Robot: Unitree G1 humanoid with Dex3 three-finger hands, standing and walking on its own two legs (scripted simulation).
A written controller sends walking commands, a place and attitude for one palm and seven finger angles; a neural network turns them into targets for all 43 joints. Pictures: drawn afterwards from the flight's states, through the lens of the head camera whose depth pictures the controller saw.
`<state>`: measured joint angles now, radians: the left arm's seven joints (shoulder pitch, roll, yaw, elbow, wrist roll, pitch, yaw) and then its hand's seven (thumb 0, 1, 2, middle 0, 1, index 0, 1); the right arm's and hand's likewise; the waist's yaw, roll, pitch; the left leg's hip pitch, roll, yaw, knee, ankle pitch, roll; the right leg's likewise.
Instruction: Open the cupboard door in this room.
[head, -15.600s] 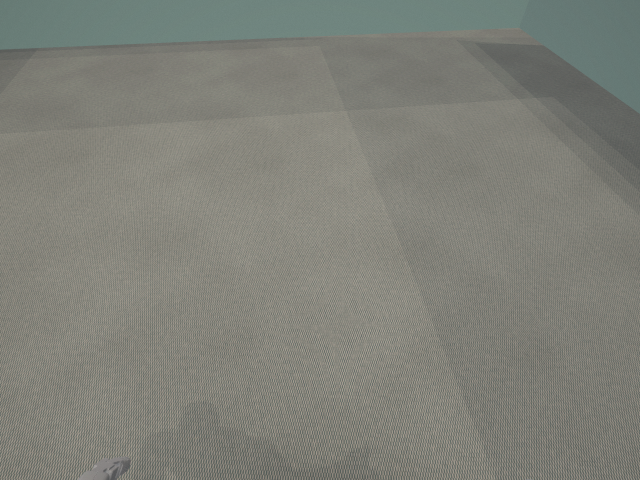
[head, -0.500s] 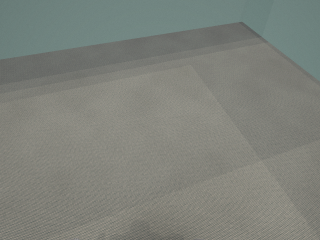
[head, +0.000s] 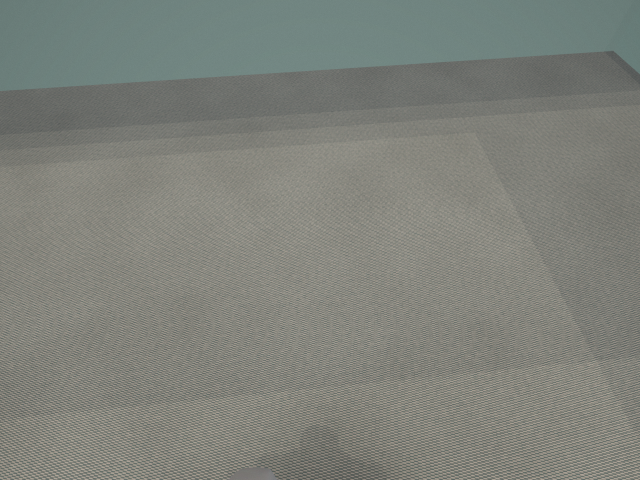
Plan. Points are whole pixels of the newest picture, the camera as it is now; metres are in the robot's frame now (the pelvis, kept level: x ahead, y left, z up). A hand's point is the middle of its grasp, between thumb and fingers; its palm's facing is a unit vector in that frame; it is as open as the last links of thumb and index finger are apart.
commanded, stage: turn or walk to find it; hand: left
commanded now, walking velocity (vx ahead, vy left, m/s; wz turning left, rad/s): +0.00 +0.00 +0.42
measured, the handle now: out of the picture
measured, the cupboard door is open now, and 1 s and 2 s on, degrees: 0 0 0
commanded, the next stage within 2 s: none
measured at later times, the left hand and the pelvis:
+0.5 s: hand out of the picture +0.05 +0.24 -0.16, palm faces +0.19 -0.94 -0.26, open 7.4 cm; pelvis -0.01 +0.02 +0.00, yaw +10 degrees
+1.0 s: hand out of the picture -0.09 +0.20 -0.18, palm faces +0.45 -0.86 -0.22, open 7.4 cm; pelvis -0.04 +0.01 -0.01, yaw +25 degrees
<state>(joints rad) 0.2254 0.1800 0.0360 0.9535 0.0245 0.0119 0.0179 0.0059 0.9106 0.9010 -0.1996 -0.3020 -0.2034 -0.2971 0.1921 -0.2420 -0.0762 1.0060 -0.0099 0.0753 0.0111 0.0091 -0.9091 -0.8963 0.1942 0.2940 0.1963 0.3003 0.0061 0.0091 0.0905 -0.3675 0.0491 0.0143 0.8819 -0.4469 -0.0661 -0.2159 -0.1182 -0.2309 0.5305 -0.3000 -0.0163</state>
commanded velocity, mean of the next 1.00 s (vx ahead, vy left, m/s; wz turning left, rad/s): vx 0.00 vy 0.00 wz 0.42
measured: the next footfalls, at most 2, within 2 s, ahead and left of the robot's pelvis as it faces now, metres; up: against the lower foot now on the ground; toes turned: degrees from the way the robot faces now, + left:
left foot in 0.10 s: +0.02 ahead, +0.14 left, +0.00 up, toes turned +7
right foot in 0.54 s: +0.05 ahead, -0.10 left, +0.00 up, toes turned +7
